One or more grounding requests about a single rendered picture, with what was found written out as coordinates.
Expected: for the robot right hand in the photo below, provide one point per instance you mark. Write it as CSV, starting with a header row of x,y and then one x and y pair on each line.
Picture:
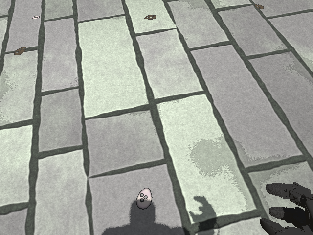
x,y
301,219

